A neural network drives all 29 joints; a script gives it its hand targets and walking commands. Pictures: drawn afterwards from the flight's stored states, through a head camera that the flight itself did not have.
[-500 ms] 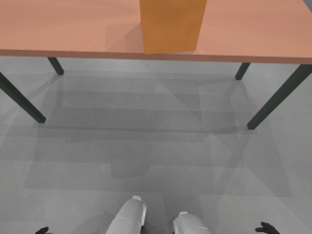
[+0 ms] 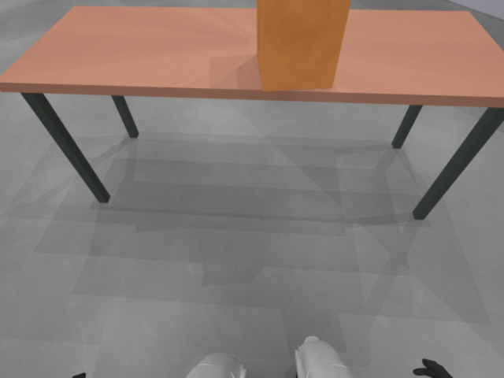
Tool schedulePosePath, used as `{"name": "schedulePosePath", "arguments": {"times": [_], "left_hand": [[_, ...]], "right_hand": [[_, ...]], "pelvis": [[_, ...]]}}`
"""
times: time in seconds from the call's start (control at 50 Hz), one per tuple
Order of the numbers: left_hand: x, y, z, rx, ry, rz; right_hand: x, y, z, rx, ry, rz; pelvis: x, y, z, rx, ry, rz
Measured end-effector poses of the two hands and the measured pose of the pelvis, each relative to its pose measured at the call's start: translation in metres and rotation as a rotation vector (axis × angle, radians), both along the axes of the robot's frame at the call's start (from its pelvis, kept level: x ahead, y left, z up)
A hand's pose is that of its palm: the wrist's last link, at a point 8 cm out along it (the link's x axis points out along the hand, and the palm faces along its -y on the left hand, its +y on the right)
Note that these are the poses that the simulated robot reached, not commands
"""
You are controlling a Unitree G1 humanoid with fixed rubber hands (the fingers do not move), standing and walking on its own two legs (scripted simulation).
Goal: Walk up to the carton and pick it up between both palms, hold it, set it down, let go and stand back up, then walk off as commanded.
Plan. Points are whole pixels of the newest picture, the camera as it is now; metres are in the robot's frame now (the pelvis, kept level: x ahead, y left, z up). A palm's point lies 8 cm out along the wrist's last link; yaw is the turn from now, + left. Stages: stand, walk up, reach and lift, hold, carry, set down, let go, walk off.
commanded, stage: walk off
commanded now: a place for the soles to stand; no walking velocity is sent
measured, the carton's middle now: (296, 27) +0.95 -0.04 +0.08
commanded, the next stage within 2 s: stand in 0.86 s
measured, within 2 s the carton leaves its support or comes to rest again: neither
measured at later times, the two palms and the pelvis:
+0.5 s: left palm out of the picture +0.01 +0.30 -0.07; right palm out of the picture +0.03 -0.31 -0.11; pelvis -0.06 -0.02 +0.01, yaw -2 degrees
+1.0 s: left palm out of the picture +0.03 +0.29 -0.06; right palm out of the picture +0.05 -0.31 -0.10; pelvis -0.05 -0.02 +0.02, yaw -2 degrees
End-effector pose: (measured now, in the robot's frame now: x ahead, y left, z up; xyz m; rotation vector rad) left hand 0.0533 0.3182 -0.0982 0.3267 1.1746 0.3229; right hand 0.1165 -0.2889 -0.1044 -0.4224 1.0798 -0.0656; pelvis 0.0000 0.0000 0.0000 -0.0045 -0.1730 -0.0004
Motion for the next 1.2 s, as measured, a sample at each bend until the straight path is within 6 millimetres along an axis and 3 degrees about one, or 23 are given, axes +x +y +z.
{"name": "schedulePosePath", "arguments": {"times": [0.12,0.2,0.32,0.4,0.56,0.82,1.2], "left_hand": [[-0.018,0.005,-0.01,-0.048,0.001,-0.02],[-0.03,0.006,-0.013,-0.048,0.03,-0.043],[-0.04,-0.006,-0.01,-0.021,0.071,-0.086],[-0.045,-0.02,0.006,-0.004,0.043,-0.084],[-0.038,-0.018,0.028,0.039,-0.032,-0.082],[-0.026,-0.026,0.033,0.018,-0.118,-0.086],[-0.016,-0.033,0.037,-0.005,-0.131,-0.086]], "right_hand": [[-0.033,0.0,0.029,-0.062,0.001,-0.022],[-0.051,-0.008,0.036,-0.085,0.022,-0.026],[-0.08,-0.023,0.019,-0.057,0.073,-0.05],[-0.092,-0.025,0.003,-0.004,0.106,-0.059],[-0.08,-0.016,-0.003,0.051,0.03,-0.05],[-0.068,-0.018,0.007,0.055,-0.065,-0.05],[-0.065,-0.02,0.01,0.053,-0.05,-0.059]], "pelvis": [[-0.023,0.008,0.009,-0.016,-0.006,-0.006],[-0.036,0.004,0.012,-0.015,0.037,-0.015],[-0.052,-0.011,0.008,0.016,0.102,-0.045],[-0.057,-0.02,0.011,0.001,0.103,-0.042],[-0.057,-0.02,0.013,0.012,0.101,-0.038],[-0.058,-0.022,0.014,0.016,0.102,-0.038],[-0.05,-0.022,0.02,0.017,0.129,-0.037]]}}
